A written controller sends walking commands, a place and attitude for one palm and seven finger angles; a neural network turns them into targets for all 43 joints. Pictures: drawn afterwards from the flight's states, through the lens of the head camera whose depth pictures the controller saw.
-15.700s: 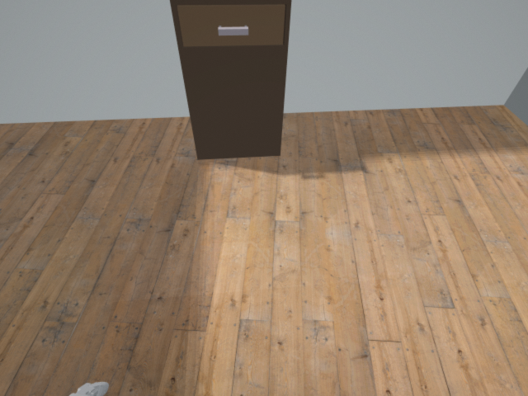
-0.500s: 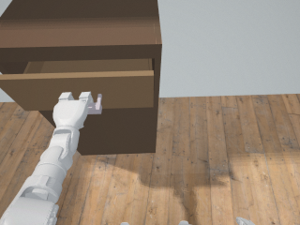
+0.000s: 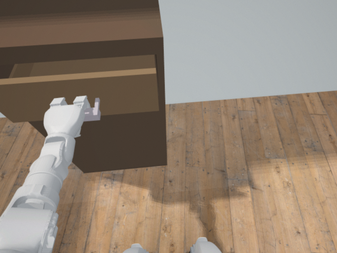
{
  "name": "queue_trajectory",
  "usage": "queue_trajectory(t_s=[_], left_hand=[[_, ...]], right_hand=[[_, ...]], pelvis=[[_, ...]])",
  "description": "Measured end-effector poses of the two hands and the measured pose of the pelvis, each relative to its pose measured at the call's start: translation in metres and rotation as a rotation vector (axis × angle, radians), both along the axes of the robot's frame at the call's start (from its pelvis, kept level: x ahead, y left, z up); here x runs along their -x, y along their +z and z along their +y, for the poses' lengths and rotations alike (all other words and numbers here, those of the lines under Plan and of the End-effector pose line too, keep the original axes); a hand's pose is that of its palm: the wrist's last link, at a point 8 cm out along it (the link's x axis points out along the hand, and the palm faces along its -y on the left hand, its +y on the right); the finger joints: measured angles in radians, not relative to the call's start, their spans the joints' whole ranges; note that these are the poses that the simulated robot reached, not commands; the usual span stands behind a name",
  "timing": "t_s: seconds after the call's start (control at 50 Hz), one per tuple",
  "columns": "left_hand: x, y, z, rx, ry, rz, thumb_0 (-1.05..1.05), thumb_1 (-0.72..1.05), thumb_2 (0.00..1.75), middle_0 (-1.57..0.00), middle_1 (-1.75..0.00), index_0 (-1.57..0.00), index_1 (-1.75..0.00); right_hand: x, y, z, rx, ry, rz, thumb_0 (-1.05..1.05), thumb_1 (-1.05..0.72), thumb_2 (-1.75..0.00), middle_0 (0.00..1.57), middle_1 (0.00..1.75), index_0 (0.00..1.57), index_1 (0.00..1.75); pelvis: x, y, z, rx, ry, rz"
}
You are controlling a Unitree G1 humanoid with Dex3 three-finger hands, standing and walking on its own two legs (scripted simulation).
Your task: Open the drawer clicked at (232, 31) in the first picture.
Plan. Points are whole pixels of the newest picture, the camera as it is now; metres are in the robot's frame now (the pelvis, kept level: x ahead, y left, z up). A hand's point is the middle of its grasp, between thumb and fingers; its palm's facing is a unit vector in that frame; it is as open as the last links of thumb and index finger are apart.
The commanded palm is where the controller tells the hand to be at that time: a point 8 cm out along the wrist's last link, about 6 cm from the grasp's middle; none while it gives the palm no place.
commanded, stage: pull the drawer open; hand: left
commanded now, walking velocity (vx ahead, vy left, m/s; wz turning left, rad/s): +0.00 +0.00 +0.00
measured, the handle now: (76, 109) +0.48 +0.24 +0.01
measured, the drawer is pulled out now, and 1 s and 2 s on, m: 0.07 0.29 0.30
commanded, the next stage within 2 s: open the thumb to release the handle in 1.26 s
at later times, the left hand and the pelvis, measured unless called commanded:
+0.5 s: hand (69, 167) +0.32 +0.23 -0.01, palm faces +0.00 -0.09 -1.00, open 5.9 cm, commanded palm +0.28 +0.24 +0.04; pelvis +0.03 +0.02 +0.02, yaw -1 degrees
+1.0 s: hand (61, 222) +0.21 +0.22 +0.00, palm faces -0.04 -0.10 -0.99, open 6.0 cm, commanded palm +0.16 +0.23 +0.04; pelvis +0.03 +0.00 +0.00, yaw +0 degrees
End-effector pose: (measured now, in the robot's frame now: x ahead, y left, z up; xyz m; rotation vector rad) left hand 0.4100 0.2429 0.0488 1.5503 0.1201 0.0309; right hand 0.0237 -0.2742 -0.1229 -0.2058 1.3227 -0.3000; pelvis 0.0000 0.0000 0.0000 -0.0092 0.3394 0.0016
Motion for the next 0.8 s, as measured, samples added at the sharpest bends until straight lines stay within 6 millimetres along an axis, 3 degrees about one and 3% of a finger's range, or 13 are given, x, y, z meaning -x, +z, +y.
queue_trajectory(t_s=[0.1, 0.18, 0.56, 0.68, 0.8], left_hand=[[0.012, 0.0, 0.0, 0.022, -0.005, -0.01, 0.01, 0.69, 0.75, -0.3, -1.35, -0.38, -1.35], [0.029, -0.001, 0.0, 0.035, -0.015, -0.026, 0.01, 0.7, 0.74, -0.28, -1.35, -0.37, -1.34], [0.119, -0.002, -0.008, 0.073, 0.029, -0.048, 0.03, 0.69, 0.75, -0.26, -1.35, -0.39, -1.32], [0.148, 0.0, -0.01, 0.09, 0.046, -0.039, 0.03, 0.68, 0.74, -0.25, -1.35, -0.39, -1.31], [0.177, 0.001, -0.013, 0.085, 0.059, -0.03, 0.03, 0.67, 0.74, -0.26, -1.35, -0.39, -1.32]], right_hand=[[-0.003, 0.006, 0.005, -0.006, -0.03, -0.037, 0.01, -0.91, -0.9, 0.2, 0.3, 0.2, 0.3], [-0.019, 0.012, 0.011, -0.014, -0.03, -0.087, 0.01, -0.91, -0.9, 0.2, 0.3, 0.2, 0.3], [-0.172, 0.046, 0.052, -0.074, 0.185, -0.421, 0.01, -0.91, -0.9, 0.2, 0.3, 0.2, 0.3], [-0.199, 0.053, 0.062, -0.106, 0.242, -0.483, 0.01, -0.91, -0.9, 0.2, 0.3, 0.2, 0.3], [-0.209, 0.05, 0.063, -0.128, 0.287, -0.492, 0.01, -0.91, -0.9, 0.2, 0.3, 0.2, 0.3]], pelvis=[[-0.003, 0.005, 0.005, 0.001, -0.023, -0.013], [-0.008, 0.009, 0.01, 0.003, -0.031, -0.03], [-0.032, 0.017, 0.02, 0.012, -0.005, -0.108], [-0.036, 0.016, 0.015, 0.008, -0.005, -0.121], [-0.037, 0.013, 0.007, 0.004, -0.005, -0.128]])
